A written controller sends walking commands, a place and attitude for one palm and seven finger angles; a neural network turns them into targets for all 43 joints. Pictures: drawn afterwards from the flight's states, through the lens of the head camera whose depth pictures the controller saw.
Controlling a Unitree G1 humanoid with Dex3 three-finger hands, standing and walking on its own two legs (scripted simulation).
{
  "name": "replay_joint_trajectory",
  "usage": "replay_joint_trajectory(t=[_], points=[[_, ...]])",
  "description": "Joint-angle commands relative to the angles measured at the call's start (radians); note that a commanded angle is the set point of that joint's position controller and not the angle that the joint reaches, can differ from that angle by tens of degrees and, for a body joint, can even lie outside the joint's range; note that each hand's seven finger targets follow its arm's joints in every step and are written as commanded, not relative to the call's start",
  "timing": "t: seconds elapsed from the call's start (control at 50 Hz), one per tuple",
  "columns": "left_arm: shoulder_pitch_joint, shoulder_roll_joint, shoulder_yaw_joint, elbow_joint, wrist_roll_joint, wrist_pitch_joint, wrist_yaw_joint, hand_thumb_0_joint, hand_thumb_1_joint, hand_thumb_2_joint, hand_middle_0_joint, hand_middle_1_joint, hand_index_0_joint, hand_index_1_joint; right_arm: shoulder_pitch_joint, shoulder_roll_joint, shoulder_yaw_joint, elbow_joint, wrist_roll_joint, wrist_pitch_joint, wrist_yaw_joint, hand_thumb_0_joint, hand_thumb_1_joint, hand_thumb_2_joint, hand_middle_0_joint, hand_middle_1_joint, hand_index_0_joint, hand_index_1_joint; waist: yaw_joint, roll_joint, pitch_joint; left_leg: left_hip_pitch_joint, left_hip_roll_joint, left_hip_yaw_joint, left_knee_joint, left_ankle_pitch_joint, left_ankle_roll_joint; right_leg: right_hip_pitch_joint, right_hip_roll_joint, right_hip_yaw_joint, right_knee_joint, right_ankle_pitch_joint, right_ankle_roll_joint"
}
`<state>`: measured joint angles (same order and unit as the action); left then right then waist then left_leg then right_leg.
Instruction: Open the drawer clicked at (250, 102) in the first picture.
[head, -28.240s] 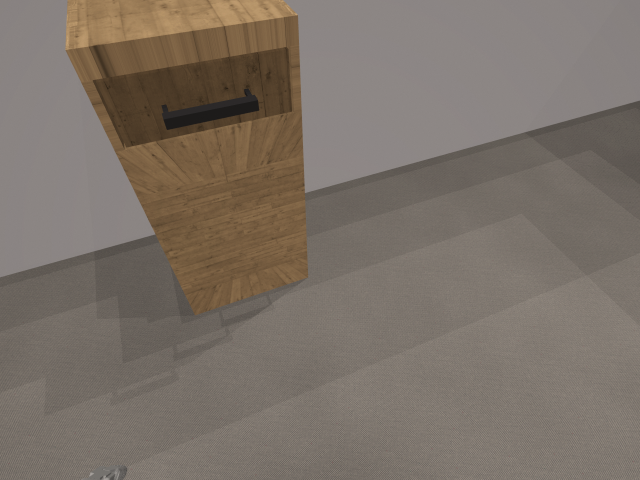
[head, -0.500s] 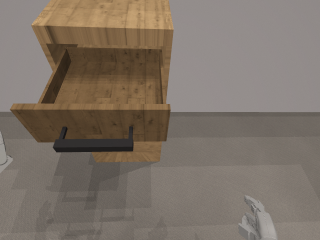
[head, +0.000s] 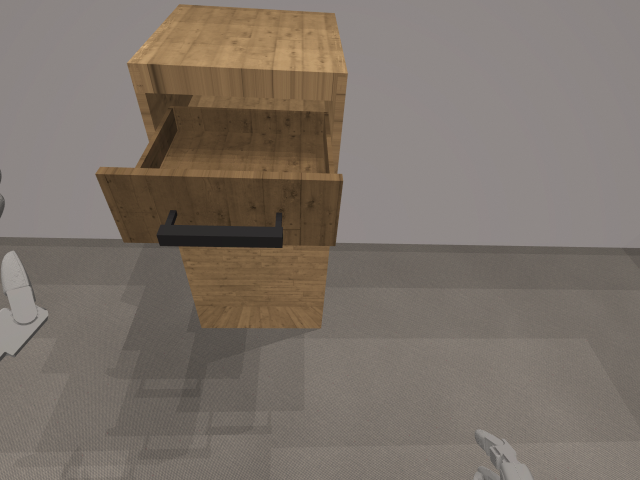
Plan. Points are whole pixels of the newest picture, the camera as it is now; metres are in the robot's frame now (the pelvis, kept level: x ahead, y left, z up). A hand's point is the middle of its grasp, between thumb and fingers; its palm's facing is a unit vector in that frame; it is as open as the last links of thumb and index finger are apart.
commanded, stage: stop stepping back and stand still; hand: left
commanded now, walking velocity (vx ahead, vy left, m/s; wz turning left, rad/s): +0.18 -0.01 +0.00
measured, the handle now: (224, 226) +0.50 +0.17 +0.04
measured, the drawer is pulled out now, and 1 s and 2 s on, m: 0.29 0.29 0.29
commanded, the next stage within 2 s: let the arm hang, fingers relaxed in 0.30 s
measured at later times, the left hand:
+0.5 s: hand (94, 374) +0.21 +0.25 +0.09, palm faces +0.29 -0.87 -0.40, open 7.4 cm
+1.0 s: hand out of the picture -0.06 +0.18 -0.16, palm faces +0.07 -0.97 -0.24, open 7.3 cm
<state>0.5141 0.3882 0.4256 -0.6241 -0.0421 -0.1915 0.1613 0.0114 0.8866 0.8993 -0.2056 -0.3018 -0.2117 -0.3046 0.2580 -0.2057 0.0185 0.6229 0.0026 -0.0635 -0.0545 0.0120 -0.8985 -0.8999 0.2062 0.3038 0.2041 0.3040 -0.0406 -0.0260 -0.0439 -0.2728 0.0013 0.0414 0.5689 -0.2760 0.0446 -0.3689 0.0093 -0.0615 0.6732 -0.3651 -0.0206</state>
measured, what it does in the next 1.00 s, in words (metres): steps on the spot: right foot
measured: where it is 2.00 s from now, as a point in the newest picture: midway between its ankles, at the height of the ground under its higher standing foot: outside the picture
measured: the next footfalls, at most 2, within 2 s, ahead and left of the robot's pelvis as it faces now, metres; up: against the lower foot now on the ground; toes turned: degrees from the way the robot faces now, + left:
right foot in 0.64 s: +0.06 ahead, -0.13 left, +0.00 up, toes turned +4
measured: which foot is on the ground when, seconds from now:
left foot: down 0.00-1.00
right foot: down 0.00-0.40, up 0.42-0.62, down 0.64-1.00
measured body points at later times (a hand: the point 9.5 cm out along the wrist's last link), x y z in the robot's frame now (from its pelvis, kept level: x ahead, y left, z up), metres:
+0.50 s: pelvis -0.02 +0.00 +0.00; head -0.03 +0.00 +0.45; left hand +0.19 +0.29 +0.11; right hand +0.13 -0.25 -0.10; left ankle +0.02 +0.10 -0.73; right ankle -0.03 -0.13 -0.68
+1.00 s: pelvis +0.00 -0.01 +0.01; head +0.04 -0.01 +0.46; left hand -0.07 +0.23 -0.14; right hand -0.03 -0.23 -0.15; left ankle +0.01 +0.09 -0.73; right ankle +0.02 -0.13 -0.73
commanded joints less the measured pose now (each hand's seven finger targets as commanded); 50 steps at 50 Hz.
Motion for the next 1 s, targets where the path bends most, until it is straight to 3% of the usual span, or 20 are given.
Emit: replay_joint_trajectory(t=[0.0, 0.1, 0.12, 0.16, 0.18, 0.32, 0.36, 0.38, 0.4, 0.44, 0.48, 0.56, 0.58, 0.6, 0.62, 0.68, 0.72, 0.78, 0.84, 0.98], points=[[-0.044, 0.208, 0.134, -0.259, 0.019, -0.066, 0.014, 0.000, 0.900, 0.900, -0.200, -0.300, -0.200, -0.300, -0.144, -0.099, -0.048, -0.164, 0.004, -0.096, 0.012, 0.000, -0.900, -0.900, 0.200, 0.300, 0.200, 0.300, 0.008, 0.236, 0.074, -0.115, 0.289, -0.387, -0.398, -0.362, 0.167, -0.098, -0.008, 0.074, 0.354, -0.078, 0.017], [-0.025, 0.194, 0.126, -0.212, 0.015, -0.069, 0.014, 0.000, 0.900, 0.900, -0.200, -0.300, -0.200, -0.300, -0.151, -0.131, -0.049, -0.149, 0.002, -0.097, 0.004, 0.000, -0.900, -0.900, 0.200, 0.300, 0.200, 0.300, 0.033, 0.213, 0.057, -0.268, 0.185, -0.164, -0.272, -0.343, 0.064, 0.270, -0.001, -0.041, -0.148, -0.035, 0.008], [-0.035, 0.209, 0.139, -0.185, 0.020, -0.075, 0.010, 0.000, 0.900, 0.900, -0.200, -0.300, -0.200, -0.300, -0.148, -0.132, -0.054, -0.148, 0.003, -0.088, 0.002, 0.000, -0.900, -0.900, 0.200, 0.300, 0.200, 0.300, 0.035, 0.117, 0.052, -0.315, 0.129, -0.113, -0.149, -0.318, 0.040, 0.334, -0.030, 0.019, -0.248, -0.029, -0.012], [-0.078, 0.235, 0.153, -0.164, 0.001, -0.085, -0.001, 0.000, 0.900, 0.900, -0.200, -0.300, -0.200, -0.300, -0.141, -0.128, -0.069, -0.148, 0.010, -0.069, 0.006, 0.000, -0.900, -0.900, 0.200, 0.300, 0.200, 0.300, 0.017, -0.160, 0.049, -0.319, 0.000, -0.009, 0.315, -0.165, -0.011, 0.211, -0.315, 0.468, -0.500, -0.151, -0.148], [-0.125, 0.242, 0.163, -0.175, 0.001, -0.097, 0.003, 0.000, 0.900, 0.900, -0.200, -0.300, -0.200, -0.300, -0.127, -0.123, -0.080, -0.139, 0.014, -0.075, 0.006, 0.000, -0.900, -0.900, 0.200, 0.300, 0.200, 0.300, 0.021, -0.170, 0.011, -0.303, 0.008, -0.035, 0.435, -0.172, -0.021, 0.170, -0.372, 0.522, -0.538, -0.243, -0.177], [-0.046, 0.179, 0.104, -0.237, 0.004, -0.097, 0.007, 0.000, 0.900, 0.900, -0.200, -0.300, -0.200, -0.300, -0.136, -0.106, -0.058, -0.148, 0.001, -0.076, -0.018, 0.000, -0.900, -0.900, 0.200, 0.300, 0.200, 0.300, 0.006, 0.025, 0.034, 0.081, 0.033, -0.004, -0.122, -0.072, 0.008, -0.019, -0.191, 0.177, -0.343, -0.192, -0.081], [-0.051, 0.185, 0.115, -0.305, 0.003, -0.110, 0.016, 0.000, 0.900, 0.900, -0.200, -0.300, -0.200, -0.300, -0.136, -0.138, -0.064, -0.169, -0.004, -0.090, -0.019, 0.000, -0.900, -0.900, 0.200, 0.300, 0.200, 0.300, 0.020, 0.250, 0.018, 0.094, 0.227, -0.320, -0.291, -0.141, 0.088, -0.043, -0.027, 0.045, -0.049, -0.051, 0.000], [-0.078, -0.133, -0.318, 0.610, 0.106, 0.097, -0.126, 0.000, 0.900, 0.900, -0.200, -0.300, -0.200, -0.300, -0.036, -0.274, -0.122, 0.101, -0.020, -0.124, 0.068, 0.000, -0.900, -0.900, 0.200, 0.300, 0.200, 0.300, -0.083, 0.334, 0.127, -0.042, 0.275, -0.440, -0.203, 0.060, 0.126, -0.267, -0.015, -0.001, 0.285, -0.117, 0.039], [-0.077, -0.109, -0.281, 0.629, 0.096, 0.186, -0.146, 0.000, 0.900, 0.900, -0.200, -0.300, -0.200, -0.300, 0.032, -0.185, -0.103, 0.083, -0.021, -0.046, 0.065, 0.000, -0.900, -0.900, 0.200, 0.300, 0.200, 0.300, -0.061, 0.250, 0.003, 0.020, 0.284, -0.466, -0.208, 0.248, 0.160, -0.257, -0.019, 0.106, 0.393, -0.169, 0.029], [-0.143, -0.135, -0.332, 0.678, 0.089, 0.203, -0.147, 0.000, 0.900, 0.900, -0.200, -0.300, -0.200, -0.300, 0.013, -0.179, -0.097, 0.038, -0.052, -0.035, 0.045, 0.000, -0.900, -0.900, 0.200, 0.300, 0.200, 0.300, -0.024, -0.040, -0.066, 0.102, 0.296, -0.453, -0.112, 0.558, 0.199, -0.278, -0.031, 0.135, 0.444, -0.213, 0.043], [-0.203, -0.117, -0.344, 0.804, 0.081, 0.209, -0.150, 0.000, 0.900, 0.900, -0.200, -0.300, -0.200, -0.300, 0.006, -0.184, -0.082, 0.061, -0.053, -0.009, 0.040, 0.000, -0.900, -0.900, 0.200, 0.300, 0.200, 0.300, -0.002, -0.055, -0.059, 0.123, 0.269, -0.337, -0.102, 0.646, 0.186, -0.224, -0.032, 0.116, 0.397, -0.210, 0.053], [-0.164, -0.067, -0.355, 1.119, 0.071, 0.220, -0.156, 0.000, 0.900, 0.900, -0.200, -0.300, -0.200, -0.300, -0.089, -0.165, -0.058, 0.106, -0.037, 0.041, 0.045, 0.000, -0.900, -0.900, 0.200, 0.300, 0.200, 0.300, 0.082, 0.139, 0.021, -0.190, 0.148, -0.165, -0.141, 0.144, 0.069, 0.189, -0.012, 0.077, -0.033, 0.022, 0.034], [-0.124, -0.015, -0.348, 1.195, 0.074, 0.213, -0.153, 0.000, 0.900, 0.900, -0.200, -0.300, -0.200, -0.300, -0.093, -0.122, -0.051, 0.119, -0.024, 0.049, 0.046, 0.000, -0.900, -0.900, 0.200, 0.300, 0.200, 0.300, 0.101, 0.012, 0.050, -0.254, 0.050, -0.119, -0.048, -0.080, 0.015, 0.233, -0.063, 0.215, -0.222, 0.017, 0.013], [-0.131, 0.045, -0.348, 1.247, 0.075, 0.206, -0.152, 0.000, 0.900, 0.900, -0.200, -0.300, -0.200, -0.300, -0.076, -0.084, -0.045, 0.119, -0.010, 0.059, 0.050, 0.000, -0.900, -0.900, 0.200, 0.300, 0.200, 0.300, 0.077, -0.126, 0.091, -0.254, -0.036, -0.049, 0.086, -0.209, -0.029, 0.129, -0.225, 0.439, -0.408, -0.170, -0.051], [-0.197, 0.086, -0.353, 1.270, 0.073, 0.216, -0.157, 0.000, 0.900, 0.900, -0.200, -0.300, -0.200, -0.300, -0.054, -0.100, -0.051, 0.134, -0.015, 0.076, 0.057, 0.000, -0.900, -0.900, 0.200, 0.300, 0.200, 0.300, 0.044, -0.054, 0.103, -0.130, -0.037, -0.031, 0.156, -0.205, -0.036, -0.034, -0.292, 0.496, -0.505, -0.390, -0.109], [-0.272, -0.041, -0.352, 1.376, 0.066, 0.200, -0.140, 0.000, 0.900, 0.900, -0.200, -0.300, -0.200, -0.300, 0.020, -0.078, -0.062, 0.224, -0.025, 0.084, 0.044, 0.000, -0.900, -0.900, 0.200, 0.300, 0.200, 0.300, 0.009, -0.133, 0.083, -0.022, -0.009, -0.071, 0.175, -0.071, -0.022, -0.051, -0.186, 0.392, -0.452, -0.170, -0.118], [-0.268, -0.081, -0.362, 1.437, 0.061, 0.200, -0.137, 0.000, 0.900, 0.900, -0.200, -0.300, -0.200, -0.300, 0.087, -0.043, -0.052, 0.285, -0.024, 0.073, 0.037, 0.000, -0.900, -0.900, 0.200, 0.300, 0.200, 0.300, -0.014, 0.033, 0.046, 0.138, 0.018, -0.094, -0.034, 0.040, -0.010, -0.081, -0.127, 0.283, -0.343, -0.063, -0.084], [-0.206, -0.106, -0.375, 1.526, 0.052, 0.212, -0.140, 0.000, 0.900, 0.900, -0.200, -0.300, -0.200, -0.300, 0.067, -0.078, -0.053, 0.327, -0.027, 0.063, 0.023, 0.000, -0.900, -0.900, 0.200, 0.300, 0.200, 0.300, 0.032, 0.240, 0.077, -0.005, 0.165, -0.325, -0.323, -0.147, 0.046, 0.065, -0.012, 0.110, -0.196, 0.032, -0.013], [-0.153, -0.115, -0.389, 1.616, 0.053, 0.200, -0.142, 0.000, 0.900, 0.900, -0.200, -0.300, -0.200, -0.300, 0.050, -0.076, -0.050, 0.357, -0.014, 0.054, 0.015, 0.000, -0.900, -0.900, 0.200, 0.300, 0.200, 0.300, 0.063, 0.099, 0.059, 0.003, 0.130, -0.247, -0.295, 0.003, 0.040, 0.180, -0.040, 0.127, -0.255, 0.166, -0.017], [-0.146, -0.115, -0.406, 1.710, 0.048, 0.189, -0.128, 0.000, 0.900, 0.900, -0.200, -0.300, -0.200, -0.300, 0.118, -0.029, -0.041, 0.451, -0.005, 0.056, 0.015, 0.000, -0.900, -0.900, 0.200, 0.300, 0.200, 0.300, 0.036, 0.030, 0.071, 0.101, 0.082, -0.141, -0.225, 0.140, 0.004, 0.165, -0.078, 0.160, -0.320, 0.224, -0.026]])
